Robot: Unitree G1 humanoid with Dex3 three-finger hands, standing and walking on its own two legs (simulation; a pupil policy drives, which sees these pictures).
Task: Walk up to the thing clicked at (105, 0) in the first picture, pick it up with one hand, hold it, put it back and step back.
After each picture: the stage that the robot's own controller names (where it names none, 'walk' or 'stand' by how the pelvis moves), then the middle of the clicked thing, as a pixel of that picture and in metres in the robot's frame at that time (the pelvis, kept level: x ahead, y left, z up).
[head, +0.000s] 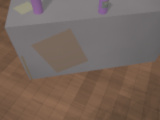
stand; (103, 4) +1.03 -0.14 -0.08
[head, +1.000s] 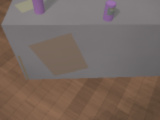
rise first; (109, 11) +0.92 -0.12 -0.06
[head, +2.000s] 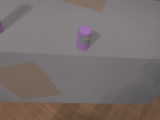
walk; (83, 38) +0.62 +0.01 -0.06
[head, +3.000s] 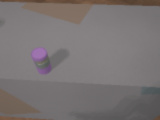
stand; (41, 61) +0.46 +0.21 -0.05
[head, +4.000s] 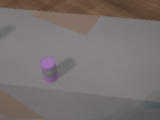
stand; (49, 70) +0.45 +0.18 -0.09
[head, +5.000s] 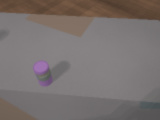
stand; (43, 74) +0.43 +0.20 -0.09
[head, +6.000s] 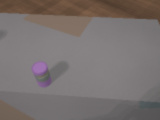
stand; (42, 74) +0.43 +0.21 -0.09
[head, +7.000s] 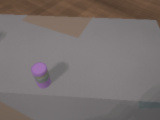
rise first; (41, 75) +0.42 +0.21 -0.09
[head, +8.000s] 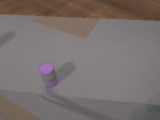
rise first; (48, 75) +0.42 +0.20 -0.08
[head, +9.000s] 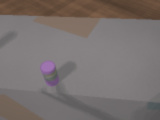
go down; (50, 74) +0.43 +0.20 -0.08
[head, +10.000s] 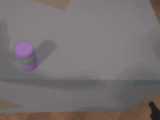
go down; (26, 57) +0.45 +0.18 -0.04
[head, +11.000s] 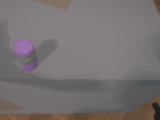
go down; (27, 56) +0.45 +0.19 -0.02
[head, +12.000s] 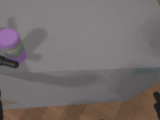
close in; (12, 47) +0.45 +0.20 +0.01
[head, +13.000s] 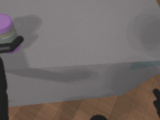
lift; (5, 35) +0.49 +0.19 +0.03
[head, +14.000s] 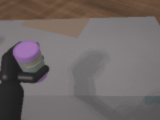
lift; (32, 63) +0.32 +0.16 +0.17
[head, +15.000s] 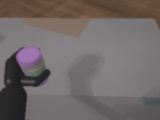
hold; (34, 67) +0.33 +0.17 +0.13
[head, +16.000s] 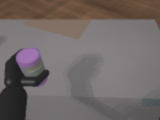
hold; (33, 68) +0.33 +0.17 +0.12
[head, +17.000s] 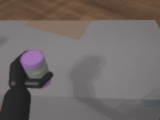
hold; (37, 70) +0.33 +0.16 +0.11
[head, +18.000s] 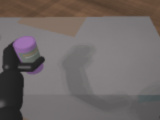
crouch; (29, 56) +0.39 +0.19 +0.11
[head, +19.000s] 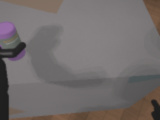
lower; (10, 42) +0.46 +0.21 +0.06
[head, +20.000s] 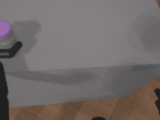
lower; (5, 40) +0.47 +0.20 +0.02
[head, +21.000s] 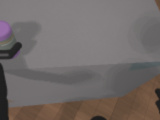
lower; (4, 41) +0.47 +0.20 +0.02
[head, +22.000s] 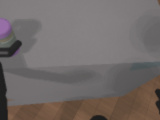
lower; (4, 39) +0.47 +0.20 +0.03
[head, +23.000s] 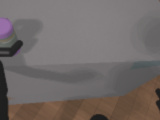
rest; (5, 38) +0.47 +0.20 +0.03
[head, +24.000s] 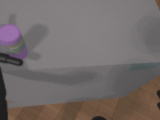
withdraw; (13, 44) +0.46 +0.18 +0.02
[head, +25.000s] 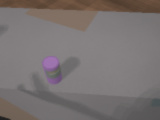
sink last; (52, 70) +0.42 +0.16 -0.04
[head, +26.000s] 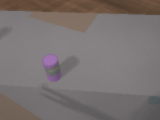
stand; (52, 68) +0.44 +0.17 -0.04
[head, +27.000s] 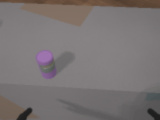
stand; (46, 65) +0.44 +0.17 -0.03
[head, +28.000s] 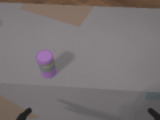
stand; (46, 64) +0.44 +0.17 -0.03
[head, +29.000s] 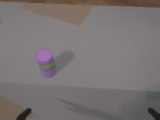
stand; (46, 64) +0.44 +0.17 -0.02
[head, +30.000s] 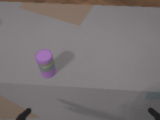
stand; (46, 64) +0.44 +0.17 -0.02
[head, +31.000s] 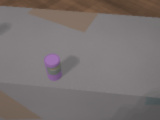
stand; (53, 67) +0.44 +0.16 -0.06
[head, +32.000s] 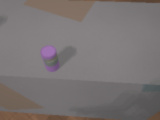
walk; (50, 59) +0.47 +0.17 -0.07
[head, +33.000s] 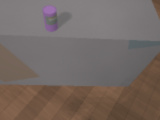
walk; (50, 19) +0.69 +0.18 -0.07
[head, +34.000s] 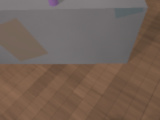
stand; out of the picture +1.01 +0.27 -0.06
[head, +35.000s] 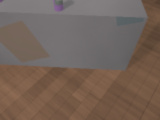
stand; (58, 1) +1.04 +0.21 -0.08
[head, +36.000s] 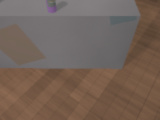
stand; (51, 3) +1.04 +0.24 -0.09
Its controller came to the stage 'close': yes
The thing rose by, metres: 0.22
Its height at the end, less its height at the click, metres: +0.00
